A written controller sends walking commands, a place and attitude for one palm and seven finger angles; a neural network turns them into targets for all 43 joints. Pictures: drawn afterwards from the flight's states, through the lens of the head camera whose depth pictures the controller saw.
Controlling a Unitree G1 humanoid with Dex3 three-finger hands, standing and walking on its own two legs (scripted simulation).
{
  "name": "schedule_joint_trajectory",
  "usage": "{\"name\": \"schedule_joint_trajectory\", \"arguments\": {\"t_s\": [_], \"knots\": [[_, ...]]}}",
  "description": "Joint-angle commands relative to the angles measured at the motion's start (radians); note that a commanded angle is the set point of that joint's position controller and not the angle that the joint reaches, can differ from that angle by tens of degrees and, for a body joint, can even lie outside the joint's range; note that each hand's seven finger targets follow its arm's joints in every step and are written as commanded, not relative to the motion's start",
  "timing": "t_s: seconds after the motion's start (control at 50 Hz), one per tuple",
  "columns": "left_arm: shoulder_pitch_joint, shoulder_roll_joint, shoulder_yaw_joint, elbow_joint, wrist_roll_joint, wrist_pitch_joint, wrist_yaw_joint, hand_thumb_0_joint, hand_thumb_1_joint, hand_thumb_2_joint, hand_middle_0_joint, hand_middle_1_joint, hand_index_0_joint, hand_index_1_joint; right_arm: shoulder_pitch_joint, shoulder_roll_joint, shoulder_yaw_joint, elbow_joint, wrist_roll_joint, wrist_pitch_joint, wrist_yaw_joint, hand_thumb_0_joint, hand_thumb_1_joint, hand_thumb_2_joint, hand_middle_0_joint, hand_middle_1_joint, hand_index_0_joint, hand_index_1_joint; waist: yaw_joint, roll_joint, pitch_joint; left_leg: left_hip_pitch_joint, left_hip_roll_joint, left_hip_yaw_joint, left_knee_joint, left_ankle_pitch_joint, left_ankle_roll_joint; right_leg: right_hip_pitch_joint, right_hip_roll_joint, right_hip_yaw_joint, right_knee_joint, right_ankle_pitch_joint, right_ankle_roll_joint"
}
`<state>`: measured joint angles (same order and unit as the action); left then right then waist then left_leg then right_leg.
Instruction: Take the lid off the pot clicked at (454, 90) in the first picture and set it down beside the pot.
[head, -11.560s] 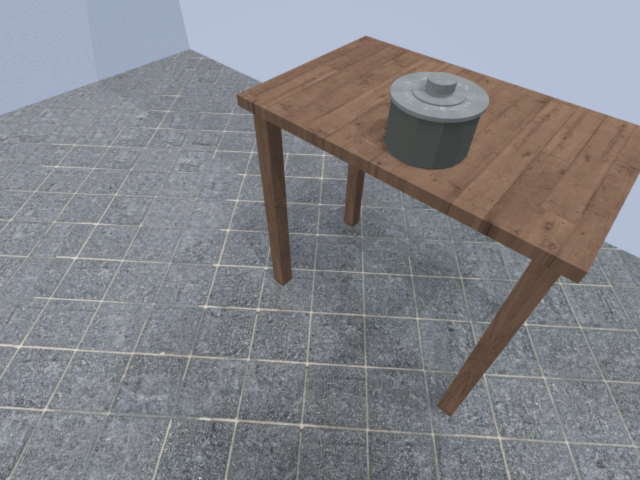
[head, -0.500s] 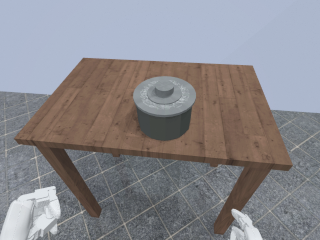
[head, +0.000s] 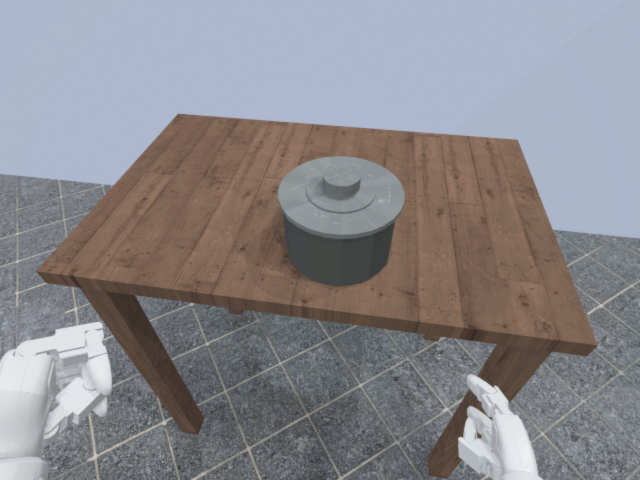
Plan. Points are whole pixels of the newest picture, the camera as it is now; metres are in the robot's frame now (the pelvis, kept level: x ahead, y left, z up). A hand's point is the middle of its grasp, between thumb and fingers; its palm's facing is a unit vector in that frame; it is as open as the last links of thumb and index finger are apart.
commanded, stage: raise the hand higher, near the body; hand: left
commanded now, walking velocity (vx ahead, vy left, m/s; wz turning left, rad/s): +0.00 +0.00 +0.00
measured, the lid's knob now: (341, 180) +0.48 +0.04 +0.15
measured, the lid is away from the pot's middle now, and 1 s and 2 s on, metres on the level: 0.00 0.00 0.00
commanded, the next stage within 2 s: reach forward and open the fingers in 0.18 s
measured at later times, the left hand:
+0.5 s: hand (99, 332) +0.19 +0.24 +0.16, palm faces +0.21 -0.17 -0.96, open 2.9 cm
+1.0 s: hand (94, 300) +0.22 +0.25 +0.18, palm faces -0.12 +0.03 -0.99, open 6.4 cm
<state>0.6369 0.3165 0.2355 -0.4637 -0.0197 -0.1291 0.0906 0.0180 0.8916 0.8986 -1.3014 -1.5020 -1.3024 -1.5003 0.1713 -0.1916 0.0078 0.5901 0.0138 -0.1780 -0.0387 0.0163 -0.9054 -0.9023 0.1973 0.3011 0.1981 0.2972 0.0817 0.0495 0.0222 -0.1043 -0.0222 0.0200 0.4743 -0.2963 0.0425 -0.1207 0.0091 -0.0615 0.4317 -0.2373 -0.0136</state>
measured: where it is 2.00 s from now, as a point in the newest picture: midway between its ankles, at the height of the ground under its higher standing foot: outside the picture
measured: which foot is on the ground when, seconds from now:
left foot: down 0.00-1.00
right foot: down 0.00-1.00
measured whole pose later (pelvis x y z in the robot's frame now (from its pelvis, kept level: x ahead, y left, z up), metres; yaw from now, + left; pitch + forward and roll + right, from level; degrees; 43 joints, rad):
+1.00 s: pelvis -0.04 -0.01 +0.00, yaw +1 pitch -2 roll +0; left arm 0.06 0.77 0.15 -0.31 0.66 0.04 -0.39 0.00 0.04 1.46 -1.05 -0.53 -1.05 -0.53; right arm 0.12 -0.30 0.02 0.55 0.05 0.03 -0.01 0.02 -0.91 -0.90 0.20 0.30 0.20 0.30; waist 0.07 0.14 0.02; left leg -0.20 -0.04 0.01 0.46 -0.22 0.04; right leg -0.23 -0.01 -0.08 0.45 -0.19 -0.02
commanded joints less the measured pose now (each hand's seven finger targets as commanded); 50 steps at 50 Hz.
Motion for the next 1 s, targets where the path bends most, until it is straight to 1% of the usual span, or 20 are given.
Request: {"name": "schedule_joint_trajectory", "arguments": {"t_s": [0.0, 0.16, 0.26, 0.28, 0.3, 0.32, 0.34, 0.36, 0.4, 0.46, 0.54, 0.6, 0.64, 0.7, 0.74, 0.8, 0.82, 0.86, 0.92, 0.98], "knots": [[-0.067, 0.149, 0.11, -0.266, -0.012, -0.064, 0.021, 0.0, 0.9, 0.9, -1.3, -1.5, -1.3, -1.5, -0.102, -0.11, -0.031, -0.158, 0.0, -0.053, -0.007, 0.0, -0.9, -0.9, 0.2, 0.3, 0.2, 0.3, -0.011, 0.057, -0.06, 0.002, 0.049, -0.054, -0.085, 0.273, -0.027, -0.003, -0.022, 0.023, -0.057, 0.147, -0.009], [-0.104, 0.152, 0.139, -0.235, -0.02, -0.068, 0.019, 0.0, 0.9, 0.9, -1.3, -1.5, -1.3, -1.5, -0.115, -0.109, -0.029, -0.148, 0.002, -0.041, -0.005, 0.0, -0.9, -0.9, 0.2, 0.3, 0.2, 0.3, -0.014, -0.014, -0.025, -0.014, 0.05, -0.05, -0.087, 0.256, -0.026, -0.016, -0.023, 0.021, -0.064, 0.137, -0.009], [-0.126, 0.187, 0.18, -0.286, -0.025, -0.086, 0.027, 0.0, 0.9, 0.9, -1.3, -1.5, -1.3, -1.5, -0.113, -0.111, -0.031, -0.144, 0.0, -0.049, -0.005, 0.0, -0.9, -0.9, 0.2, 0.3, 0.2, 0.3, -0.006, -0.006, -0.087, 0.01, 0.051, -0.045, -0.072, 0.303, -0.025, 0.012, -0.028, 0.027, -0.057, 0.184, -0.009], [-0.147, 0.404, 0.135, -0.344, 0.404, 0.025, 0.067, 0.0, 0.869, 0.921, -1.291, -1.465, -1.291, -1.465, -0.138, -0.204, -0.018, -0.178, -0.024, 0.025, 0.009, 0.0, -0.9, -0.9, 0.2, 0.3, 0.2, 0.3, 0.015, 0.107, -0.104, -0.109, 0.032, -0.023, -0.053, 0.324, -0.043, -0.062, -0.007, 0.064, 0.001, 0.191, -0.009], [-0.165, 0.304, 0.104, -0.409, 0.41, 0.084, 0.087, 0.0, 0.838, 0.942, -1.283, -1.429, -1.283, -1.429, -0.156, -0.157, -0.02, -0.226, -0.019, 0.068, 0.021, 0.0, -0.9, -0.9, 0.2, 0.3, 0.2, 0.3, 0.014, 0.146, -0.09, -0.134, 0.034, -0.011, -0.06, 0.333, -0.059, -0.06, -0.022, 0.013, 0.015, 0.167, -0.022], [-0.217, 0.322, 0.105, -0.434, 0.407, 0.109, 0.097, 0.0, 0.807, 0.963, -1.275, -1.394, -1.275, -1.394, -0.179, -0.164, -0.019, -0.234, -0.007, 0.083, 0.025, 0.0, -0.9, -0.9, 0.2, 0.3, 0.2, 0.3, 0.001, 0.137, -0.076, -0.147, 0.037, -0.013, -0.05, 0.314, -0.057, -0.07, -0.018, 0.019, 0.02, 0.151, -0.025], [-0.203, 0.331, 0.103, -0.359, 0.513, 0.136, 0.1, 0.0, 0.777, 0.984, -1.268, -1.358, -1.268, -1.358, -0.156, -0.155, -0.024, -0.218, -0.015, 0.102, 0.032, 0.0, -0.9, -0.9, 0.2, 0.3, 0.2, 0.3, 0.016, 0.102, -0.073, -0.161, 0.033, -0.012, -0.058, 0.274, -0.052, -0.085, -0.009, 0.027, 0.026, 0.101, -0.031], [-0.12, 0.365, 0.13, -0.289, 0.578, 0.17, 0.094, 0.0, 0.746, 1.005, -1.26, -1.323, -1.26, -1.323, -0.16, -0.164, -0.032, -0.213, -0.013, 0.134, 0.038, 0.0, -0.9, -0.9, 0.2, 0.3, 0.2, 0.3, 0.028, 0.066, -0.067, -0.167, 0.034, -0.009, -0.059, 0.255, -0.043, -0.076, -0.002, 0.042, 0.018, 0.089, -0.034], [-0.124, 0.434, 0.146, -0.299, 0.663, 0.223, 0.067, 0.0, 0.686, 1.047, -1.245, -1.252, -1.245, -1.252, -0.191, -0.184, -0.027, -0.244, -0.004, 0.196, 0.045, 0.0, -0.9, -0.9, 0.2, 0.3, 0.2, 0.3, 0.034, 0.021, -0.124, -0.163, 0.022, -0.002, -0.046, 0.255, -0.031, -0.042, -0.006, 0.065, 0.021, 0.12, -0.032], [-0.202, 0.517, 0.153, -0.259, 0.738, 0.259, 0.007, 0.0, 0.595, 1.11, -1.222, -1.145, -1.222, -1.145, -0.22, -0.188, -0.025, -0.254, 0.016, 0.234, 0.043, 0.0, -0.9, -0.9, 0.2, 0.3, 0.2, 0.3, 0.026, 0.003, -0.189, -0.144, 0.022, -0.01, -0.034, 0.25, -0.018, -0.019, -0.017, 0.079, 0.019, 0.13, -0.02], [-0.289, 0.573, 0.124, -0.214, 0.745, 0.266, -0.114, 0.0, 0.47, 1.194, -1.188, -1.003, -1.188, -1.003, -0.226, -0.192, -0.028, -0.245, 0.039, 0.232, 0.04, 0.0, -0.9, -0.9, 0.2, 0.3, 0.2, 0.3, 0.009, -0.011, -0.228, -0.119, 0.017, -0.025, -0.032, 0.281, -0.005, -0.009, -0.031, 0.066, 0.004, 0.19, 0.004], [-0.342, 0.583, 0.099, -0.168, 0.719, 0.247, -0.197, 0.0, 0.374, 1.257, -1.159, -0.897, -1.159, -0.897, -0.206, -0.198, -0.033, -0.223, 0.043, 0.214, 0.033, 0.0, -0.9, -0.9, 0.2, 0.3, 0.2, 0.3, -0.007, -0.035, -0.176, -0.1, 0.013, -0.036, -0.046, 0.296, 0.002, -0.033, -0.033, 0.048, -0.02, 0.215, 0.018], [-0.433, 0.638, 0.116, -0.171, 0.711, 0.231, -0.246, 0.0, 0.31, 1.299, -1.139, -0.826, -1.139, -0.826, -0.212, -0.197, -0.026, -0.224, 0.043, 0.201, 0.03, 0.0, -0.9, -0.9, 0.2, 0.3, 0.2, 0.3, -0.009, -0.021, -0.195, -0.096, 0.005, -0.038, -0.044, 0.311, 0.005, -0.014, -0.034, 0.043, -0.021, 0.235, 0.019], [-0.547, 0.703, 0.141, -0.087, 0.716, 0.214, -0.303, 0.0, 0.214, 1.362, -1.106, -0.72, -1.106, -0.72, -0.196, -0.198, -0.024, -0.198, 0.041, 0.19, 0.014, 0.0, -0.9, -0.9, 0.2, 0.3, 0.2, 0.3, -0.015, -0.021, -0.143, -0.096, 0.003, -0.045, -0.066, 0.274, 0.008, -0.038, -0.031, 0.038, -0.047, 0.184, 0.023], [-0.651, 0.738, 0.144, -0.096, 0.721, 0.197, -0.339, 0.0, 0.151, 1.404, -1.083, -0.649, -1.083, -0.649, -0.21, -0.193, -0.018, -0.2, 0.04, 0.181, 0.013, 0.0, -0.9, -0.9, 0.2, 0.3, 0.2, 0.3, -0.014, 0.032, -0.19, -0.076, -0.008, -0.044, -0.062, 0.294, 0.008, -0.012, -0.032, 0.038, -0.043, 0.192, 0.019], [-0.656, 0.724, 0.132, -0.006, 0.704, 0.193, -0.386, 0.0, 0.059, 1.467, -1.047, -0.542, -1.047, -0.542, -0.195, -0.198, -0.022, -0.195, 0.041, 0.175, 0.014, 0.0, -0.9, -0.9, 0.2, 0.3, 0.2, 0.3, -0.011, 0.014, -0.168, -0.075, -0.01, -0.043, -0.075, 0.288, 0.006, -0.016, -0.027, 0.031, -0.053, 0.192, 0.021], [-0.624, 0.714, 0.142, 0.001, 0.687, 0.195, -0.395, 0.0, 0.029, 1.488, -1.035, -0.507, -1.035, -0.507, -0.213, -0.204, -0.024, -0.211, 0.045, 0.167, 0.023, 0.0, -0.9, -0.9, 0.2, 0.3, 0.2, 0.3, -0.017, 0.048, -0.184, -0.049, -0.013, -0.049, -0.057, 0.297, 0.005, -0.01, -0.018, 0.04, -0.045, 0.21, 0.01], [-0.716, 0.688, 0.09, 0.02, 0.679, 0.184, -0.429, 0.0, -0.03, 1.525, -1.011, -0.436, -1.011, -0.436, -0.205, -0.196, -0.021, -0.209, 0.043, 0.171, 0.023, 0.0, -0.9, -0.9, 0.2, 0.3, 0.2, 0.3, -0.017, 0.005, -0.182, -0.069, -0.015, -0.039, -0.078, 0.264, 0.006, -0.014, -0.025, 0.027, -0.053, 0.167, 0.021], [-0.744, 0.718, 0.116, 0.01, 0.671, 0.173, -0.438, 0.0, -0.118, 1.554, -0.975, -0.329, -0.975, -0.329, -0.216, -0.209, -0.027, -0.224, 0.046, 0.148, 0.028, 0.0, -0.9, -0.9, 0.2, 0.3, 0.2, 0.3, -0.022, 0.035, -0.196, -0.046, -0.014, -0.051, -0.066, 0.241, 0.006, -0.023, -0.015, 0.037, -0.046, 0.144, 0.012], [-0.897, 0.773, 0.127, 0.04, 0.697, 0.158, -0.449, 0.0, -0.205, 1.583, -0.938, -0.223, -0.938, -0.223, -0.201, -0.206, -0.022, -0.204, 0.042, 0.155, 0.021, 0.0, -0.9, -0.9, 0.2, 0.3, 0.2, 0.3, -0.012, 0.009, -0.201, -0.083, -0.011, -0.052, -0.103, 0.192, 0.005, -0.012, -0.026, 0.026, -0.06, 0.071, 0.019]]}}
